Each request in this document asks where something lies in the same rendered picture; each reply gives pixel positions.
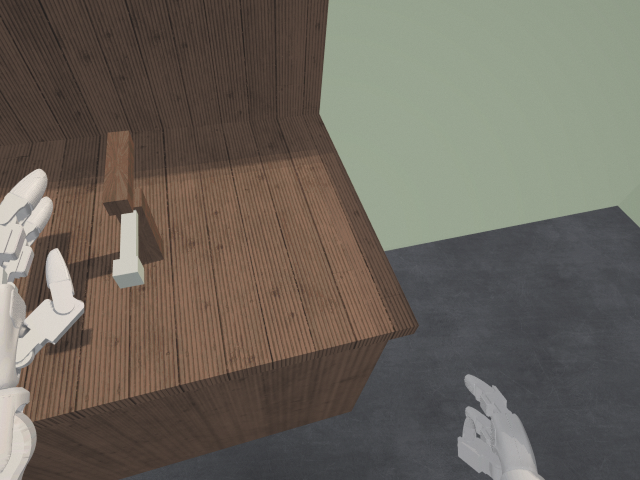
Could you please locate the robot left forearm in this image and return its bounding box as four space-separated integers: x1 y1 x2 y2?
0 387 37 480

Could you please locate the robot right hand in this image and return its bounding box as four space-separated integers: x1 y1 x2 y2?
458 374 538 480

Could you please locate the tap lever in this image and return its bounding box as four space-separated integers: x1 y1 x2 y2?
112 210 144 289

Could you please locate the counter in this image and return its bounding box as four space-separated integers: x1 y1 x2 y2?
0 0 419 480

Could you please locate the robot left hand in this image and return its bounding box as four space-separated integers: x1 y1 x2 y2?
0 169 84 389

